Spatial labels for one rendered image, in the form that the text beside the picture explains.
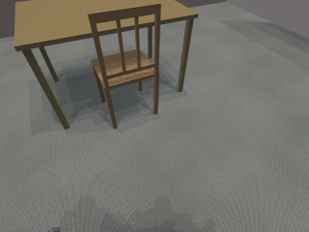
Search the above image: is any table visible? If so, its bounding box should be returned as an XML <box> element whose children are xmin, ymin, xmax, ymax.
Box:
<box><xmin>14</xmin><ymin>0</ymin><xmax>199</xmax><ymax>130</ymax></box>

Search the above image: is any chair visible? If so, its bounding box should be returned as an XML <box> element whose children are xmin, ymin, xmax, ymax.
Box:
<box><xmin>87</xmin><ymin>2</ymin><xmax>161</xmax><ymax>129</ymax></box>

